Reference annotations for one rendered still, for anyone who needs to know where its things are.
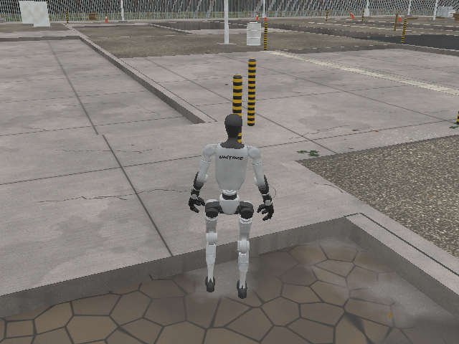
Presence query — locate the robot left forearm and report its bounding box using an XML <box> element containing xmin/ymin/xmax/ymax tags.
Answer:
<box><xmin>190</xmin><ymin>172</ymin><xmax>204</xmax><ymax>199</ymax></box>

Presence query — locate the robot right forearm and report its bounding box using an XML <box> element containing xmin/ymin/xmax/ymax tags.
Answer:
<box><xmin>258</xmin><ymin>175</ymin><xmax>273</xmax><ymax>206</ymax></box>

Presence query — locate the right robot hand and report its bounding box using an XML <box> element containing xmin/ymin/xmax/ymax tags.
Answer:
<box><xmin>257</xmin><ymin>203</ymin><xmax>274</xmax><ymax>221</ymax></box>

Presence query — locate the robot right upper arm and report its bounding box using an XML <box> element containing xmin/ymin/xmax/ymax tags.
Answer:
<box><xmin>247</xmin><ymin>146</ymin><xmax>265</xmax><ymax>186</ymax></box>

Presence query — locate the robot left foot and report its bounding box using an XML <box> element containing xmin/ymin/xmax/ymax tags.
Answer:
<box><xmin>205</xmin><ymin>276</ymin><xmax>215</xmax><ymax>292</ymax></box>

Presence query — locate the robot left upper arm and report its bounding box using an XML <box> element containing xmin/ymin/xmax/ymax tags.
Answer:
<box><xmin>197</xmin><ymin>144</ymin><xmax>217</xmax><ymax>183</ymax></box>

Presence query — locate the left robot hand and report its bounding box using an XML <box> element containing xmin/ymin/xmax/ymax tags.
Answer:
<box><xmin>188</xmin><ymin>197</ymin><xmax>205</xmax><ymax>213</ymax></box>

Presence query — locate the right robot thigh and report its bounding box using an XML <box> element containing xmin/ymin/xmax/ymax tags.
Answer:
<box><xmin>237</xmin><ymin>201</ymin><xmax>254</xmax><ymax>254</ymax></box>

